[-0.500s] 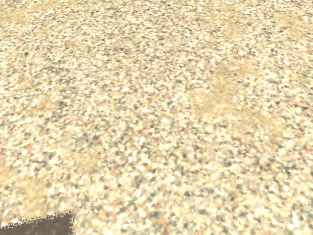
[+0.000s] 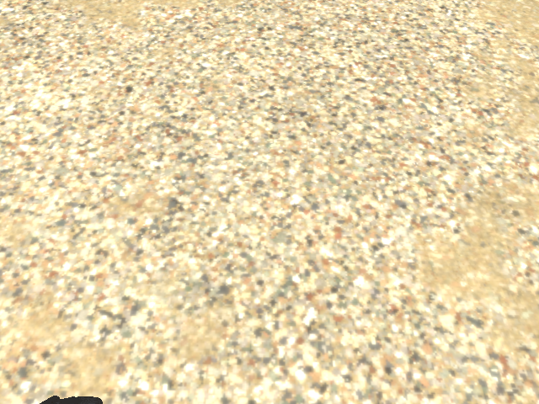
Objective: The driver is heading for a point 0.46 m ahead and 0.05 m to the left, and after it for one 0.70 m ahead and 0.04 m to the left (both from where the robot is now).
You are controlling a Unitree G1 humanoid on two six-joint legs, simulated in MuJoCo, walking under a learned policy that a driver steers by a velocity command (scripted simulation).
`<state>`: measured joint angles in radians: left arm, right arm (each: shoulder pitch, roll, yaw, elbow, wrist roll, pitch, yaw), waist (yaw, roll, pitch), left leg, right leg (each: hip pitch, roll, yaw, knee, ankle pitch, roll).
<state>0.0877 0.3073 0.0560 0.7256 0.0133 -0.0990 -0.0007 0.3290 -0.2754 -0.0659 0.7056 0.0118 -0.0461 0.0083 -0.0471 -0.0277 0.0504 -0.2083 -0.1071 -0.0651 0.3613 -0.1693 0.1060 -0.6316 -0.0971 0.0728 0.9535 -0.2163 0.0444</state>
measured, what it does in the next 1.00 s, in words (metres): walks ahead, turning left: right foot, then left foot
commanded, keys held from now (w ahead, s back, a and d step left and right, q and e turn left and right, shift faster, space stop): w+q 0.38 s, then q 0.34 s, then e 0.28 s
